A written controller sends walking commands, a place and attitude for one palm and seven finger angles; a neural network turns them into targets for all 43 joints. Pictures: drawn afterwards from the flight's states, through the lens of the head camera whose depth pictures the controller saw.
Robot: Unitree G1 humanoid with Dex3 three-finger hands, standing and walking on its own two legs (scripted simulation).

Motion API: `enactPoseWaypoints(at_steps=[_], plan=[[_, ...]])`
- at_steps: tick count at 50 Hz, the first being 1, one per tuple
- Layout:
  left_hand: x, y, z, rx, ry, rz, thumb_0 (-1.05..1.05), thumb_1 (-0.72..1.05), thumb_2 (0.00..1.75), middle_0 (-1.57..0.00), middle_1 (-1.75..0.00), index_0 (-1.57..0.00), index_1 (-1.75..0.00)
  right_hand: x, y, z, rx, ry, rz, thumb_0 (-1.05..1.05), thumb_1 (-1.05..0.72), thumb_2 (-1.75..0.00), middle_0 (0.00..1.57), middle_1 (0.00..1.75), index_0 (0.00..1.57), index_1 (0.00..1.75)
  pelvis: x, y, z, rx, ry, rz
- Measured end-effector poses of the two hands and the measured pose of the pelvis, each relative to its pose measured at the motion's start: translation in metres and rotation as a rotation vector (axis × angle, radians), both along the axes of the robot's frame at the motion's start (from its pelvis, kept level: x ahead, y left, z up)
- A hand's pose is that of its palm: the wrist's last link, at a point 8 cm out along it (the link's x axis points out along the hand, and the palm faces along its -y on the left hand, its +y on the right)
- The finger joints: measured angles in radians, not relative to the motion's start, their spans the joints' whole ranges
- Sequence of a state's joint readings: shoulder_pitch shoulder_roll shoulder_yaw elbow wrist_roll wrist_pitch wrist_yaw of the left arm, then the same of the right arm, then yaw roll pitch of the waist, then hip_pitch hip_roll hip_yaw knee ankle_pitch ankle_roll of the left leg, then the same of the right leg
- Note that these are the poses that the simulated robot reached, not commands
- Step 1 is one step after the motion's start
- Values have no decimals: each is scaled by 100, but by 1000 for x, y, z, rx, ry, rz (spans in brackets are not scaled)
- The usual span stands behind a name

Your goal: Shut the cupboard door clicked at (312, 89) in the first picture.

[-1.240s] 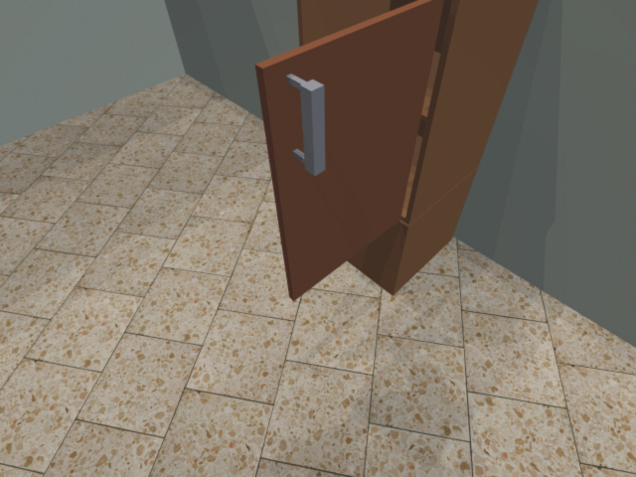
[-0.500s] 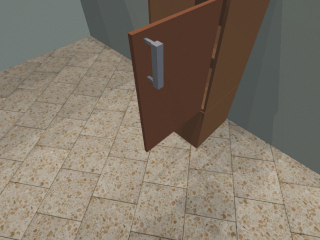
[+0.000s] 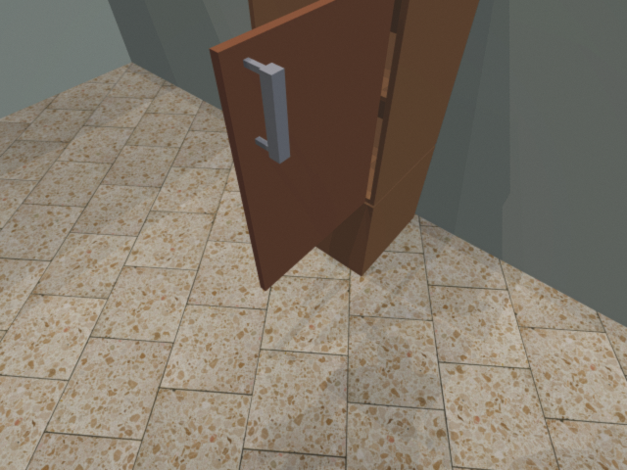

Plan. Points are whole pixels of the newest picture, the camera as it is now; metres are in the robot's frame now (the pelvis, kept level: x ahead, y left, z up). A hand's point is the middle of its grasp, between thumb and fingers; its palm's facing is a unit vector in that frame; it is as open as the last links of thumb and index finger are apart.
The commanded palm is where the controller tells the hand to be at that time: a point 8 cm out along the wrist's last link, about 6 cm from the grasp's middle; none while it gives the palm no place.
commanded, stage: walk around to get in front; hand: left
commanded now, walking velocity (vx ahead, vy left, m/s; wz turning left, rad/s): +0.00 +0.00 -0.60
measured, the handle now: (266, 112) +0.57 +0.11 +0.15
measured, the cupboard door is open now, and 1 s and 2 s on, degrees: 88 88 88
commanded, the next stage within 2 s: none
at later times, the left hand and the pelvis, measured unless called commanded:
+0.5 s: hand out of the picture +0.10 +0.17 -0.17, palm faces -0.22 -0.93 -0.29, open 7.3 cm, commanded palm none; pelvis -0.02 -0.02 -0.01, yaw -16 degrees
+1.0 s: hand (251, 444) +0.18 +0.11 -0.17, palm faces -0.53 -0.80 -0.28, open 7.4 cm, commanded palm none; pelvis -0.03 -0.02 -0.02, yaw -34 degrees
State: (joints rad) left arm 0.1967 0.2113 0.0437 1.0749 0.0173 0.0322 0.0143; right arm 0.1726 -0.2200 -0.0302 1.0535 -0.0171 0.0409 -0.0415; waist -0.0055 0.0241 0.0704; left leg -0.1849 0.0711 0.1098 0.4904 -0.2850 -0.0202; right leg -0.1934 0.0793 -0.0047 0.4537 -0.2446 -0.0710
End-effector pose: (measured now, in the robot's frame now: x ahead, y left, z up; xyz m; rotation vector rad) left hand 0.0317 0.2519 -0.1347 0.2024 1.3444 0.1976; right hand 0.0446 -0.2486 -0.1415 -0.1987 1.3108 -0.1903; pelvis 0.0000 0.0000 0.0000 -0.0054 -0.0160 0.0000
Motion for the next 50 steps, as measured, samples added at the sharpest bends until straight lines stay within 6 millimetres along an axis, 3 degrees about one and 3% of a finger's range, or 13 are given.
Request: enactPoseWaypoints(at_steps=[6,10,17,20,26,31,35,43,47,50], plan=[[11,-4,-11,-46,3,-46,0,91,89,-20,-30,-20,-30,-40,14,-2,0,49,-72,0,-90,-90,20,30,21,30,-6,9,-4,12,12,-51],[29,-7,-7,-46,-14,-85,0,91,89,-20,-30,-20,-30,-64,17,-4,10,73,-108,0,-90,-90,20,30,21,30,-10,8,-3,15,12,-93],[70,-25,-1,-3,-99,-195,0,91,89,-20,-30,-20,-30,-86,-1,-20,47,75,-195,0,-90,-90,20,30,21,30,-11,-14,-14,19,19,-173],[76,-32,-2,23,-108,-229,0,91,89,-20,-30,-20,-30,-83,-17,-25,40,64,-233,0,-90,-90,20,30,21,30,-16,-19,-17,11,18,-207],[74,-40,2,22,-60,-291,0,91,89,-20,-30,-20,-30,-52,-35,-4,-6,-73,-281,0,-90,-90,20,30,20,30,-19,-17,-6,25,19,-288],[80,-37,-4,-13,-35,-339,0,91,89,-20,-30,-20,-30,-28,-34,15,-43,-183,-305,0,-90,-90,20,30,20,30,-16,-6,-4,28,26,-355],[96,-31,-18,-45,-36,-371,0,90,89,-20,-30,-21,-30,-28,-25,18,-90,-237,-318,0,-90,-90,20,30,20,30,-11,6,-13,1,37,-402],[141,-52,-2,-70,-104,-483,0,91,89,-20,-30,-20,-30,-93,-4,21,-67,-117,-395,0,-90,-90,20,30,21,30,-15,2,0,-20,27,-495],[160,-78,4,-56,-130,-582,0,91,89,-20,-30,-20,-30,-135,-5,8,-38,-70,-493,0,-90,-90,20,30,21,30,-20,-8,-4,-17,29,-556],[170,-98,1,-27,-168,-654,0,91,89,-20,-30,-20,-30,-168,-12,-10,-19,-38,-572,0,-90,-90,20,30,21,30,-25,-20,-18,12,29,-599]])
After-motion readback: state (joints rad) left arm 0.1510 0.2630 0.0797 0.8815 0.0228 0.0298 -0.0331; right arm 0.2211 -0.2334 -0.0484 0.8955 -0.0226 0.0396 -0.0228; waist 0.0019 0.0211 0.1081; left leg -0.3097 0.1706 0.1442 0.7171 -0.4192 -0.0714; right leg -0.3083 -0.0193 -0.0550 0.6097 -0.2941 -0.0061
